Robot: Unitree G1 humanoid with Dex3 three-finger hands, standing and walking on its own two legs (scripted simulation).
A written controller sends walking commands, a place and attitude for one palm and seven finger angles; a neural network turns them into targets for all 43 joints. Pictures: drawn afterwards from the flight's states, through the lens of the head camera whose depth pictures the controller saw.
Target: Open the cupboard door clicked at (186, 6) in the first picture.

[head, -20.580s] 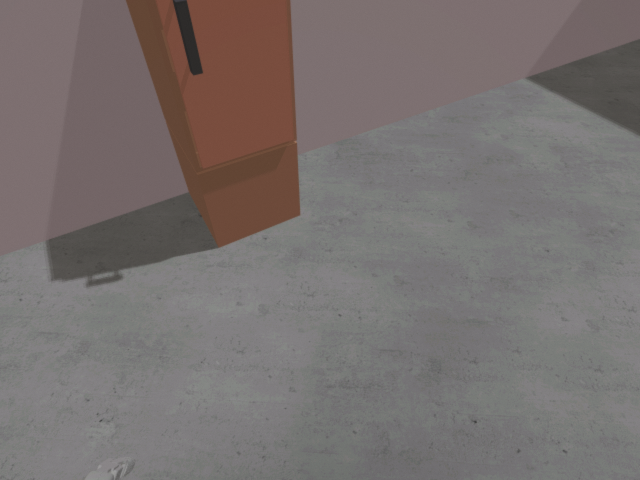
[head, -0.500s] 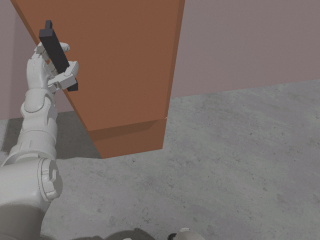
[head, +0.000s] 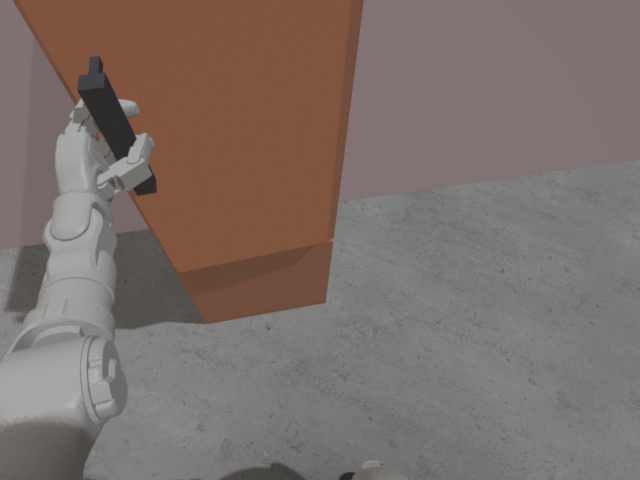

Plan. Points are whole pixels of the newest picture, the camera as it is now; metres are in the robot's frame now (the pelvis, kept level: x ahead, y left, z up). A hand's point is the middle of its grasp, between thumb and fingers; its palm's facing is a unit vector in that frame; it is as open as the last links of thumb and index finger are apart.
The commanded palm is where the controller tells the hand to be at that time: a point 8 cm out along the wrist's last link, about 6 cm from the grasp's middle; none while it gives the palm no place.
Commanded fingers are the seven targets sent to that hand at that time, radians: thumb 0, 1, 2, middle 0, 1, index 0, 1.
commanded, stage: pull the door open along its arc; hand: left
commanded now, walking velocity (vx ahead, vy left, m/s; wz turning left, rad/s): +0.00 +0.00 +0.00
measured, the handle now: (123, 130) +0.54 +0.23 +0.11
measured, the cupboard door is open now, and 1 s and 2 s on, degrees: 3 50 45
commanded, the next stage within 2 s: open thumb and fingers to let go in 0.94 s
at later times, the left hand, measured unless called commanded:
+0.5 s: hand (223, 256) +0.34 +0.09 +0.11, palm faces +0.31 -0.94 +0.11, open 7.0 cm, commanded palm +0.28 +0.16 +0.10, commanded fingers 0.00 0.90 0.90 -0.40 -1.35 -0.40 -1.35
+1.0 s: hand (282, 283) +0.31 +0.03 +0.12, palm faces +0.40 -0.92 -0.06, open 7.2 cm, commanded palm +0.25 +0.06 +0.10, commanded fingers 0.00 0.90 0.90 -0.40 -1.35 -0.40 -1.35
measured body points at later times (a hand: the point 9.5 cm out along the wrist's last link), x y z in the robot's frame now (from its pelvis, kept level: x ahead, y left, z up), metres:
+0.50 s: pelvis +0.01 -0.01 +0.02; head +0.03 -0.02 +0.47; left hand +0.32 +0.14 +0.11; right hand +0.21 -0.21 -0.07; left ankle -0.04 +0.08 -0.71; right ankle +0.02 -0.11 -0.71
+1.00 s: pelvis +0.02 -0.05 +0.01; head +0.02 -0.08 +0.46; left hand +0.28 +0.08 +0.12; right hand +0.21 -0.24 -0.10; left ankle -0.04 +0.08 -0.71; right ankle +0.02 -0.11 -0.71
